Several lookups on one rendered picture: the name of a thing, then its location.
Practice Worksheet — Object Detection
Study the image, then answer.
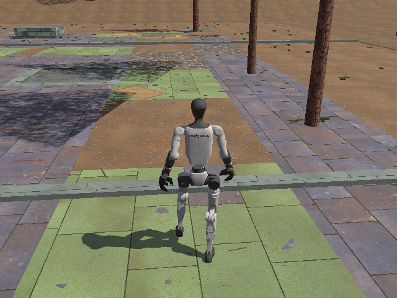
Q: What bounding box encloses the left robot upper arm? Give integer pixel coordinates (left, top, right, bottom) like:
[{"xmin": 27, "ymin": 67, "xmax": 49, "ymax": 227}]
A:
[{"xmin": 169, "ymin": 125, "xmax": 186, "ymax": 161}]

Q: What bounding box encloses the right robot upper arm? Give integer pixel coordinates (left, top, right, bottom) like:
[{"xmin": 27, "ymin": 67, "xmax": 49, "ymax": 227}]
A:
[{"xmin": 212, "ymin": 125, "xmax": 229, "ymax": 159}]

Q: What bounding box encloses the right robot thigh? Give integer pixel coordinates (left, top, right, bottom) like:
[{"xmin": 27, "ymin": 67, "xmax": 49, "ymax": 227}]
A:
[{"xmin": 205, "ymin": 174, "xmax": 220, "ymax": 224}]

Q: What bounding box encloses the right robot forearm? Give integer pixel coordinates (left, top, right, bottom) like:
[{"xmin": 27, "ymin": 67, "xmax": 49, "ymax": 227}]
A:
[{"xmin": 222, "ymin": 149, "xmax": 233, "ymax": 171}]

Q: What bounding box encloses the robot thigh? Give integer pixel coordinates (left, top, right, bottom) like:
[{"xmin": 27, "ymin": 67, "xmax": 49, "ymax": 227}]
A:
[
  {"xmin": 177, "ymin": 172, "xmax": 190, "ymax": 202},
  {"xmin": 205, "ymin": 174, "xmax": 220, "ymax": 224}
]

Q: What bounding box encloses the left robot forearm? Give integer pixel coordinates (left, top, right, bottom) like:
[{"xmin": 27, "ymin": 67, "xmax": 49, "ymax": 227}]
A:
[{"xmin": 161, "ymin": 151, "xmax": 175, "ymax": 179}]

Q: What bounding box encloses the left robot hand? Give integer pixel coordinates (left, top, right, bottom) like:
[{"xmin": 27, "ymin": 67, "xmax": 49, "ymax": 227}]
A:
[{"xmin": 159, "ymin": 176, "xmax": 173, "ymax": 192}]

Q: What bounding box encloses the left robot thigh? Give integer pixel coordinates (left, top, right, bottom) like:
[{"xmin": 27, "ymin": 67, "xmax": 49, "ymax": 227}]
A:
[{"xmin": 177, "ymin": 172, "xmax": 190, "ymax": 202}]

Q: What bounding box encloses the right robot hand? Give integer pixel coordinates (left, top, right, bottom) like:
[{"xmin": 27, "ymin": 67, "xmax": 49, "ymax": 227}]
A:
[{"xmin": 220, "ymin": 169, "xmax": 234, "ymax": 181}]

